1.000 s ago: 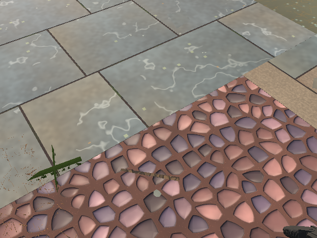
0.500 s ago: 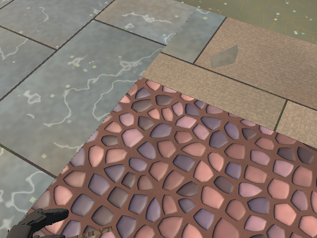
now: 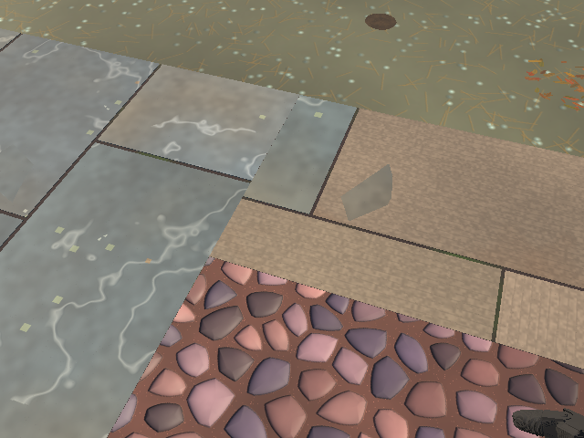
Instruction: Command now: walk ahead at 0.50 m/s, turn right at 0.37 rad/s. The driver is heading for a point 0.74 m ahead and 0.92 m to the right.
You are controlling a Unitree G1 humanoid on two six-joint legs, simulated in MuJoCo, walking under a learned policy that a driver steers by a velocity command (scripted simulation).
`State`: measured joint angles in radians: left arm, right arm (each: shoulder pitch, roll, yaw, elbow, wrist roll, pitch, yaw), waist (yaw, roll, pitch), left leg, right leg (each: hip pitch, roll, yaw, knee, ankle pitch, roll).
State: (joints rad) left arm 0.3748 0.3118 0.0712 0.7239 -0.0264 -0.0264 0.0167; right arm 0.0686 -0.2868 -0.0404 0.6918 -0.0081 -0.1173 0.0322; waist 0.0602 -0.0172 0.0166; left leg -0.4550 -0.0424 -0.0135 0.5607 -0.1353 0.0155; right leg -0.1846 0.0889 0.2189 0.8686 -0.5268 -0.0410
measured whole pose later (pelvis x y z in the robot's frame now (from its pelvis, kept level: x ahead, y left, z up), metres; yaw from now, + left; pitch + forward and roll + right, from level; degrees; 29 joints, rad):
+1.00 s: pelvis +0.54 -0.06 +0.01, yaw -19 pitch +2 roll +1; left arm 0.40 0.30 0.06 0.78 -0.03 -0.03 0.02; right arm 0.05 -0.28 -0.03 0.67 0.00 -0.11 0.02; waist 0.07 -0.02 0.02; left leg -0.42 -0.03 -0.01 0.53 -0.15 0.02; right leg -0.23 0.07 0.17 0.94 -0.50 -0.03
